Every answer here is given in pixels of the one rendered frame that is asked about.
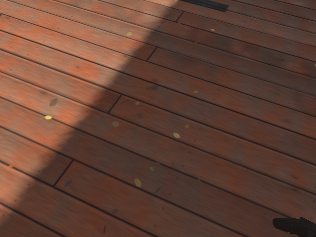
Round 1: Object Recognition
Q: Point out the robot right hand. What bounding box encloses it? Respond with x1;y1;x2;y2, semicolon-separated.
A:
273;217;316;237

